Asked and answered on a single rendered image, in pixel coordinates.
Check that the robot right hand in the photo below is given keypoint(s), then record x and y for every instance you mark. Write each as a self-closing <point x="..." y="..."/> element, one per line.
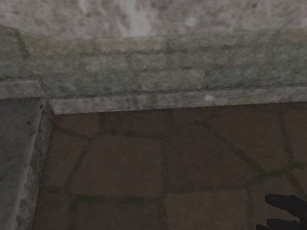
<point x="293" y="205"/>

